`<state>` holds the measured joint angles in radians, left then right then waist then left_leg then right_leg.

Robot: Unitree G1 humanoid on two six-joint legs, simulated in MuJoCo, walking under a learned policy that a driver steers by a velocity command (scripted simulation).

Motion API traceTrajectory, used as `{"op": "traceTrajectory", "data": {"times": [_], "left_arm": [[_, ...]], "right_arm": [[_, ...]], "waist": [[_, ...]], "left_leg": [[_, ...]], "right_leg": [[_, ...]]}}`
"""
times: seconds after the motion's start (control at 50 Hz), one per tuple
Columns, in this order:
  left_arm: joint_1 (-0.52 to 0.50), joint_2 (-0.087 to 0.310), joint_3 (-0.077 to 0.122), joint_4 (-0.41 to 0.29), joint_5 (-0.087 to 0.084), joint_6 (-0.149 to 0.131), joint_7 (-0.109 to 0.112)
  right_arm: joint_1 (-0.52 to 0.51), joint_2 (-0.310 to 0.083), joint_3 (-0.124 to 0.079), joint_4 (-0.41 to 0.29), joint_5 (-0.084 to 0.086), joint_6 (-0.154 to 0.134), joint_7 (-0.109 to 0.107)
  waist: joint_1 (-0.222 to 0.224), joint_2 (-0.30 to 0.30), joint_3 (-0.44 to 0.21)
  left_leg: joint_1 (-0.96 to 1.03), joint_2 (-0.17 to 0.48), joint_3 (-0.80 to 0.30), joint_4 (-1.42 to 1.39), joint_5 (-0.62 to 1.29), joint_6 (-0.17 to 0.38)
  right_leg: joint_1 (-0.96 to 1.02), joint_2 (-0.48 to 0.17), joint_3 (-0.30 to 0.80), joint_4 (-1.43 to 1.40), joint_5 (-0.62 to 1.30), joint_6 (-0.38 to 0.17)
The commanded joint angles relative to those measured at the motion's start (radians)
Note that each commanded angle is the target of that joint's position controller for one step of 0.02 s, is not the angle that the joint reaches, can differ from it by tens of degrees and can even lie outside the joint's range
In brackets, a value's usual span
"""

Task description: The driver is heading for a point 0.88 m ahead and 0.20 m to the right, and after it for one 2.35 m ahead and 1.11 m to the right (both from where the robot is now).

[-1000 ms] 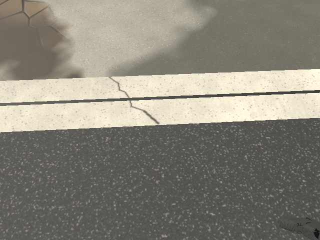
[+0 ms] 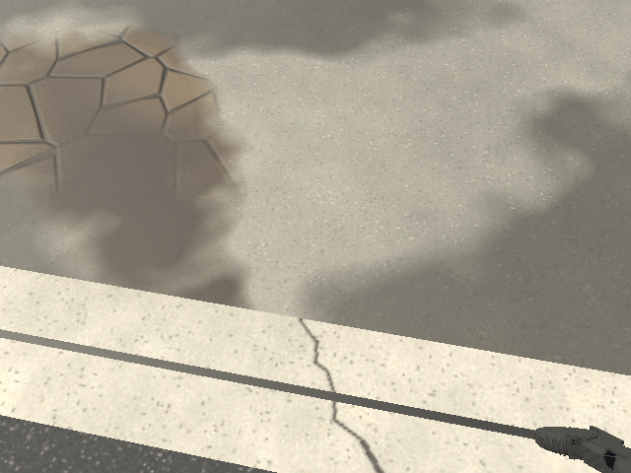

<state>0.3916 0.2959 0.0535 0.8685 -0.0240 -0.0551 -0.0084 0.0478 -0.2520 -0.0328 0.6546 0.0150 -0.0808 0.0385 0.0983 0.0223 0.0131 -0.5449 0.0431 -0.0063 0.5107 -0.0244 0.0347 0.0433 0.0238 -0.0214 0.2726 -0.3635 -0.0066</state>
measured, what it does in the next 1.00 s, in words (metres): walks ahead: left foot, then right foot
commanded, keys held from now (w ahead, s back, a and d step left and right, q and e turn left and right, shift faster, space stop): w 0.70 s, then w+e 0.30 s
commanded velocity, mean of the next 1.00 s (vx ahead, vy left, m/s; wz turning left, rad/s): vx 0.50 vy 0.00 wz -0.07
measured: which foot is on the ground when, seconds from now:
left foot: up 0.00-0.00, down 0.02-0.56, up 0.58-0.98, down 1.00-1.00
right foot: down 0.00-0.04, up 0.06-0.52, down 0.54-1.00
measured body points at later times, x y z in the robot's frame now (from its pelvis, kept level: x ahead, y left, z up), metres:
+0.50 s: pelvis +0.30 +0.01 +0.00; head +0.32 +0.01 +0.45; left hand +0.53 +0.22 -0.09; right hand +0.25 -0.23 -0.14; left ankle +0.14 +0.12 -0.73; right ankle +0.46 -0.11 -0.71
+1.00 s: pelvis +0.59 +0.00 -0.01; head +0.61 +0.00 +0.44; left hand +0.57 +0.23 -0.15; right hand +0.80 -0.23 -0.09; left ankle +0.70 +0.10 -0.72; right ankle +0.46 -0.10 -0.73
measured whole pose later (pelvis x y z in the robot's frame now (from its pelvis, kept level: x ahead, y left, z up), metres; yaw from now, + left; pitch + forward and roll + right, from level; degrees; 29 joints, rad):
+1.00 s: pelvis +0.59 +0.00 -0.01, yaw -7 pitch +2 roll -2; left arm 0.48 0.20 0.03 0.91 0.08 -0.11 -0.09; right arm 0.02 -0.21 0.02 0.77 -0.08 -0.11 0.02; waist 0.10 0.02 -0.02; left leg -0.51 0.04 0.01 0.65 -0.07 0.04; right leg -0.09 0.07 0.06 0.48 -0.42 -0.05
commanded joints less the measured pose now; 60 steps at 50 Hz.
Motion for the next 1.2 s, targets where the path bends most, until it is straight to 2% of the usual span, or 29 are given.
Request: {"op": "traceTrajectory", "data": {"times": [0.02,0.04,0.06,0.08,0.1,0.16,0.2,0.28,0.38,0.5,0.54,0.56,0.58,0.6,0.62,0.64,0.7,0.82,0.88,0.9,0.98,1.0,1.02,1.04,1.06,1.08,1.12,1.14,1.2], "left_arm": [[0.026,0.107,0.001,-0.008,0.165,-0.048,-0.047],[0.042,0.041,-0.010,-0.023,0.158,-0.064,-0.071],[0.205,-0.066,-0.054,-0.052,0.154,-0.090,-0.091],[-0.020,0.035,-0.029,-0.048,0.098,-0.092,-0.099],[-0.111,0.055,-0.021,-0.072,0.080,-0.093,-0.080],[-0.109,0.041,-0.035,-0.067,0.132,-0.077,-0.034],[-0.122,0.017,-0.041,-0.073,0.120,-0.051,-0.036],[-0.216,-0.017,-0.061,-0.099,0.107,-0.030,-0.048],[-0.356,0.010,-0.055,-0.156,0.100,-0.008,-0.055],[-0.469,0.055,-0.030,-0.206,0.072,-0.018,-0.038],[-0.303,0.130,0.004,-0.164,0.045,-0.036,-0.029],[-0.106,0.154,0.004,-0.117,0.052,-0.041,-0.027],[0.132,0.148,0.008,-0.062,0.063,-0.034,-0.017],[0.255,0.116,0.012,0.003,0.089,-0.043,-0.008],[0.132,0.137,0.023,-0.005,0.077,-0.057,-0.003],[0.030,0.088,0.011,-0.021,0.071,-0.056,0.004],[-0.108,-0.021,-0.026,-0.055,0.072,-0.059,0.006],[-0.023,0.033,-0.001,-0.025,0.090,-0.078,-0.056],[0.018,0.053,0.005,-0.010,0.086,-0.073,-0.095],[0.008,0.049,0.002,-0.021,0.112,-0.074,-0.097],[-0.049,0.085,0.013,-0.056,0.095,-0.075,-0.076],[-0.050,0.084,0.016,-0.056,0.098,-0.082,-0.076],[0.065,-0.033,-0.013,-0.061,0.110,-0.087,-0.079],[0.193,-0.135,-0.043,-0.043,0.109,-0.098,-0.078],[0.005,-0.037,-0.016,-0.074,0.089,-0.092,-0.074],[-0.067,0.002,-0.005,-0.075,0.094,-0.074,-0.047],[-0.064,-0.036,-0.016,-0.054,0.130,-0.049,-0.033],[-0.095,-0.070,-0.025,-0.064,0.140,-0.041,-0.039],[-0.183,-0.085,-0.030,-0.087,0.102,-0.034,-0.074]], "right_arm": [[0.189,-0.177,-0.043,0.005,-0.090,-0.025,0.000],[0.364,-0.213,-0.066,0.037,-0.102,-0.022,-0.008],[0.515,-0.248,-0.061,0.055,-0.075,-0.014,-0.013],[0.609,-0.151,-0.049,0.106,-0.098,-0.019,-0.028],[0.502,-0.171,-0.049,0.116,-0.078,-0.029,-0.032],[0.305,-0.023,0.011,0.095,-0.072,-0.031,-0.035],[0.226,-0.024,0.010,0.071,-0.079,-0.042,-0.040],[0.283,-0.090,-0.011,0.098,-0.107,-0.057,-0.009],[0.416,-0.101,-0.015,0.184,-0.093,-0.050,0.045],[0.438,-0.140,-0.026,0.244,-0.086,-0.032,0.028],[0.435,-0.147,-0.026,0.252,-0.099,-0.036,0.027],[0.580,-0.040,0.007,0.251,-0.116,-0.044,0.019],[0.593,-0.003,0.031,0.238,-0.123,-0.053,0.042],[0.363,-0.075,-0.001,0.206,-0.082,-0.042,0.053],[0.262,-0.081,-0.010,0.185,-0.066,-0.046,0.036],[0.260,-0.097,-0.012,0.188,-0.089,-0.048,0.015],[0.255,-0.011,0.015,0.194,-0.118,-0.029,-0.001],[0.072,0.003,0.034,0.136,-0.104,0.005,0.004],[-0.011,-0.022,0.034,0.101,-0.096,0.006,0.007],[0.037,-0.027,0.032,0.107,-0.112,-0.003,0.005],[0.091,-0.120,-0.009,0.104,-0.085,-0.035,-0.032],[0.249,-0.168,-0.030,0.145,-0.062,-0.049,-0.044],[0.414,-0.227,-0.037,0.162,-0.057,-0.063,-0.055],[0.506,-0.180,-0.012,0.158,-0.069,-0.058,-0.049],[0.495,-0.149,-0.021,0.185,-0.097,-0.067,-0.043],[0.352,-0.090,-0.004,0.166,-0.074,-0.063,-0.041],[0.225,0.045,0.041,0.133,-0.065,-0.048,-0.048],[0.215,0.059,0.047,0.135,-0.066,-0.042,-0.054],[0.264,-0.001,0.023,0.174,-0.090,-0.050,-0.072]], "waist": [[-0.153,-0.048,-0.105],[-0.212,0.033,-0.289],[-0.192,0.283,-0.505],[-0.320,0.121,-0.252],[-0.263,0.111,-0.049],[-0.117,0.059,-0.033],[-0.079,0.041,-0.033],[-0.112,0.005,-0.001],[-0.153,0.038,0.042],[-0.141,0.041,0.041],[-0.063,0.021,-0.090],[-0.067,-0.120,-0.354],[0.035,-0.257,-0.491],[0.118,-0.130,-0.288],[0.061,-0.111,-0.058],[0.010,-0.092,-0.032],[-0.103,-0.049,-0.041],[-0.069,-0.028,0.009],[-0.063,-0.076,0.006],[-0.089,-0.088,-0.012],[-0.160,-0.058,-0.020],[-0.217,-0.023,-0.068],[-0.216,0.161,-0.280],[-0.202,0.259,-0.438],[-0.250,0.161,-0.141],[-0.190,0.065,-0.015],[-0.115,0.019,-0.029],[-0.096,0.004,0.002],[-0.117,0.009,-0.001]], "left_leg": [[0.349,-0.041,0.025,-0.017,0.143,0.081],[0.730,0.056,-0.083,0.053,0.117,0.194],[1.215,0.303,-0.620,-0.090,-0.140,0.441],[1.097,0.270,-0.707,-0.225,-0.490,0.309],[0.851,0.252,-0.582,-0.264,-0.555,0.225],[0.489,0.214,-0.374,-0.325,-0.243,0.220],[0.387,0.194,-0.299,-0.382,-0.178,0.230],[0.319,0.152,-0.140,-0.396,0.023,0.253],[0.363,0.163,-0.104,-0.341,0.070,0.245],[0.624,0.202,-0.095,-0.254,0.318,0.170],[0.512,0.103,-0.003,-0.037,0.579,0.079],[0.243,0.000,0.025,0.255,0.319,0.007],[-0.069,-0.155,0.005,0.526,-0.451,-0.040],[-0.227,-0.108,-0.110,0.716,-0.515,0.007],[-0.292,-0.031,-0.115,0.756,-0.429,0.033],[-0.220,0.022,-0.112,0.707,-0.370,0.050],[-0.060,0.079,-0.089,0.608,-0.296,0.042],[-0.030,0.055,-0.006,0.222,0.004,-0.038],[0.110,0.009,0.012,0.154,0.086,-0.035],[0.182,0.010,0.001,0.273,0.150,-0.029],[0.334,-0.028,0.050,0.149,-0.054,0.014],[0.551,-0.023,0.041,0.114,-0.016,0.064],[0.880,0.185,-0.202,0.063,0.215,0.280],[1.064,0.409,-0.560,-0.047,0.261,0.481],[0.832,0.407,-0.652,-0.177,-0.133,0.402],[0.603,0.375,-0.515,-0.220,-0.311,0.315],[0.404,0.307,-0.314,-0.271,-0.166,0.265],[0.346,0.284,-0.243,-0.302,-0.123,0.237],[0.367,0.216,-0.027,-0.352,-0.070,0.202]], "right_leg": [[-0.050,-0.198,0.062,0.204,0.718,-0.117],[-0.252,-0.102,0.010,0.454,0.478,-0.074],[-0.681,0.086,0.020,0.727,-0.190,-0.017],[-0.922,0.052,0.143,0.908,-0.174,-0.052],[-0.957,-0.013,0.145,0.966,-0.061,-0.078],[-0.741,-0.130,0.130,0.891,0.076,-0.095],[-0.694,-0.140,0.109,0.814,0.065,-0.061],[-0.706,-0.139,0.043,0.571,0.335,-0.011],[-0.654,-0.091,0.019,0.374,0.483,-0.026],[-0.579,-0.027,-0.033,0.207,0.381,-0.095],[-0.194,0.008,-0.053,0.263,0.440,-0.171],[0.304,-0.160,0.155,0.351,0.596,-0.340],[0.614,-0.399,0.608,0.147,0.407,-0.492],[0.483,-0.358,0.637,0.038,0.150,-0.353],[0.231,-0.335,0.527,-0.004,0.044,-0.282],[0.069,-0.312,0.448,-0.043,0.092,-0.278],[-0.162,-0.272,0.299,-0.134,0.288,-0.275],[-0.323,-0.183,0.168,-0.133,0.418,-0.284],[-0.410,-0.159,0.166,-0.072,0.420,-0.275],[-0.447,-0.169,0.175,-0.018,0.446,-0.269],[-0.378,-0.166,0.226,0.201,0.597,-0.198],[-0.463,-0.106,0.211,0.378,0.634,-0.152],[-0.590,0.023,0.124,0.721,0.328,-0.077],[-0.794,0.106,0.104,1.032,-0.318,-0.042],[-1.018,0.043,0.170,1.166,-0.237,-0.064],[-1.008,-0.036,0.158,1.156,-0.085,-0.082],[-0.823,-0.112,0.151,1.051,0.074,-0.071],[-0.788,-0.130,0.140,0.985,0.082,-0.060],[-0.763,-0.147,0.062,0.726,0.192,-0.029]]}}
